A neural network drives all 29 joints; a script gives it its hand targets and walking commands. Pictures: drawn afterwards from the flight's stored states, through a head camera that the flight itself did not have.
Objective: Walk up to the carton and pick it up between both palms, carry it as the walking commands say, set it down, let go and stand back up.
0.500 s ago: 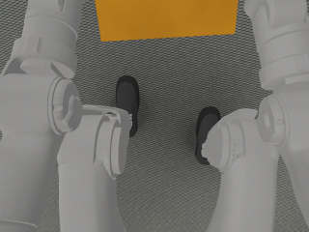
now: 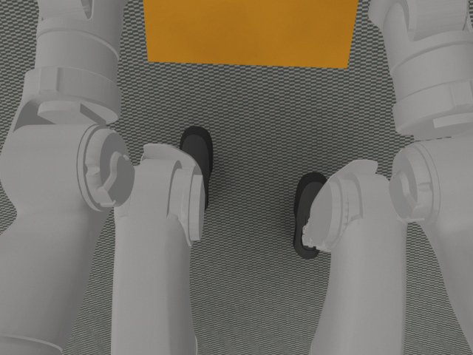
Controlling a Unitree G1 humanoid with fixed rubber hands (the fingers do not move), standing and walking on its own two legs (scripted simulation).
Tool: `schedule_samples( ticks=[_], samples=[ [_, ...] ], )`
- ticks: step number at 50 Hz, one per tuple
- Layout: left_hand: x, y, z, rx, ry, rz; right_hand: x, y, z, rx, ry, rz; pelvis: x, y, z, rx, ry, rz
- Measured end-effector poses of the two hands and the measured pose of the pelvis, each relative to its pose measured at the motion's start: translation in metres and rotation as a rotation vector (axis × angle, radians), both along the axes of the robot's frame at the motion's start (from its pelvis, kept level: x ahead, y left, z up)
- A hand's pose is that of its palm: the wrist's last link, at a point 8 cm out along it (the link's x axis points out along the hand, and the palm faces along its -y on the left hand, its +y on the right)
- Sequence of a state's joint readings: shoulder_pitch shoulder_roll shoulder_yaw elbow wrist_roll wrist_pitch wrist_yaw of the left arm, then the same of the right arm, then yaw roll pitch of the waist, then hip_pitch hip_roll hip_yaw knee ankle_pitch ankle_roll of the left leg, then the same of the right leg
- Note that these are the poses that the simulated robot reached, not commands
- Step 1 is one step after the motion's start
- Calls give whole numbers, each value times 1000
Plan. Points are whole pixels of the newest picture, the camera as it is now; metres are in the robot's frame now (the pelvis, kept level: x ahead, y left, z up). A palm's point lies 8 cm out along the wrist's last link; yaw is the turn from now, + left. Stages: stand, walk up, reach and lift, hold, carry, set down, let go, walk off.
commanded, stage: reach and lift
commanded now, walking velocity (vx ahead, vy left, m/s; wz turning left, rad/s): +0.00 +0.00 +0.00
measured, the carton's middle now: out of the picture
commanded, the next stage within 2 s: none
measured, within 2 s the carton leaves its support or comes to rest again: neither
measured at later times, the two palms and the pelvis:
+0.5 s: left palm out of the picture +0.54 +0.22 -0.07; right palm out of the picture +0.57 -0.08 -0.08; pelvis -0.01 +0.00 +0.03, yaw -1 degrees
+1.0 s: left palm out of the picture +0.52 +0.22 +0.00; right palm out of the picture +0.55 -0.08 -0.01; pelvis -0.02 +0.00 +0.07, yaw -1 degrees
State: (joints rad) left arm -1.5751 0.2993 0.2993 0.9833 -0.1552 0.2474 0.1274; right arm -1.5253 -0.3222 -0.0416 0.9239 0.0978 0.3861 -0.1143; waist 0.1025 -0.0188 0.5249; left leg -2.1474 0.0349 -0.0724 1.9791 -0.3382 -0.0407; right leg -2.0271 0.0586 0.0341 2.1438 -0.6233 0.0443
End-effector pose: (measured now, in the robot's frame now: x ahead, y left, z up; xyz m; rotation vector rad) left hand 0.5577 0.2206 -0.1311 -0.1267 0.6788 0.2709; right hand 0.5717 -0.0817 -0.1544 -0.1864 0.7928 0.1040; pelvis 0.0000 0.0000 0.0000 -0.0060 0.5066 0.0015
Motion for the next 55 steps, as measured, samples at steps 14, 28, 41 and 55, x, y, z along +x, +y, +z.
schedule_samples(
  ticks=[14, 28, 41, 55],
  samples=[
    [-11, -7, 33, 10, -36, 60, 3, -3, 42, -3, -34, -12, -1, -3, 9, 8, -63, -12],
    [-23, -1, 71, -2, -46, 71, -5, 4, 85, -17, -51, -2, -10, -1, 32, 1, -99, -14],
    [-33, 0, 102, 5, -41, 65, -14, 4, 118, -9, -48, -13, -13, 1, 56, -5, -127, -13],
    [-44, -2, 147, 5, -44, 61, -28, 2, 160, -11, -51, -16, -19, 1, 83, -6, -180, -12]
  ],
)
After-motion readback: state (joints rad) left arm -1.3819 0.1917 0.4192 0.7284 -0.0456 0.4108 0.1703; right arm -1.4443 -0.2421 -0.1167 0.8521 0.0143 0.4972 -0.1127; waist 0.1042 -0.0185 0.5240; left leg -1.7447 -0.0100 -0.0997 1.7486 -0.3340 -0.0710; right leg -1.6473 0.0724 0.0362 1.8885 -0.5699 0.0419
